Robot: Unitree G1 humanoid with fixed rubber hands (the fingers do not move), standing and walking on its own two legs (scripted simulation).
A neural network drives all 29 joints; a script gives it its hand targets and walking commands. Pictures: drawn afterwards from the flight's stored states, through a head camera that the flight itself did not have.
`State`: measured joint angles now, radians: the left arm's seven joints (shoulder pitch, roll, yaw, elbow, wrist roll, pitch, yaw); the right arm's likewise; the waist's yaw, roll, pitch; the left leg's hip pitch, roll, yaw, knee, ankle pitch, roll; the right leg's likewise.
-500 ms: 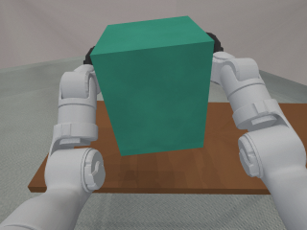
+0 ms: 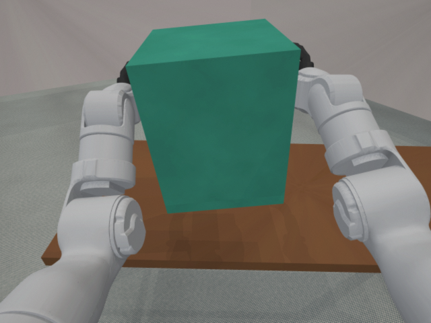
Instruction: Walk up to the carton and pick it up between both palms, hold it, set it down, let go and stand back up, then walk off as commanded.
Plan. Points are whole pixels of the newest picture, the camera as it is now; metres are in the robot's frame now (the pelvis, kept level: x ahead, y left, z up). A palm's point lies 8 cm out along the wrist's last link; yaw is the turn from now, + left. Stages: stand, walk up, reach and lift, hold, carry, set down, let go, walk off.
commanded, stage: hold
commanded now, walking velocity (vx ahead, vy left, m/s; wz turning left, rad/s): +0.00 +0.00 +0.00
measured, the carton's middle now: (216, 114) +0.37 +0.01 +0.28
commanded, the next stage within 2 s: none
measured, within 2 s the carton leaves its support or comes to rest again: neither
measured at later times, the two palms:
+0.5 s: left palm (128, 101) +0.38 +0.16 +0.30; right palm (297, 87) +0.38 -0.13 +0.33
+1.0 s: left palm (129, 100) +0.38 +0.16 +0.30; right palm (300, 86) +0.38 -0.13 +0.33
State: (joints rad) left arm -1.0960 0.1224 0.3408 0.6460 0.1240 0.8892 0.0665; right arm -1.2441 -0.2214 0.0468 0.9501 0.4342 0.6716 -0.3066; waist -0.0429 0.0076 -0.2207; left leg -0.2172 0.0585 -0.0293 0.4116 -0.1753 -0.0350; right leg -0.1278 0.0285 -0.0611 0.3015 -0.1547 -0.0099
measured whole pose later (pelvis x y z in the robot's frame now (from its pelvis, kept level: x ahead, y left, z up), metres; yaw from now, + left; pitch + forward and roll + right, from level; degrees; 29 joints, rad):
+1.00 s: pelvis +0.01 +0.01 +0.00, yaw +0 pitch -2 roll -2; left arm -1.04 0.10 0.33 0.56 0.13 0.91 0.08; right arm -1.20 -0.23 0.08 0.89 0.47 0.68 -0.31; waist -0.05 0.02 -0.22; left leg -0.20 0.05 -0.03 0.42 -0.19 -0.03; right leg -0.11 0.03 -0.05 0.29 -0.16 0.00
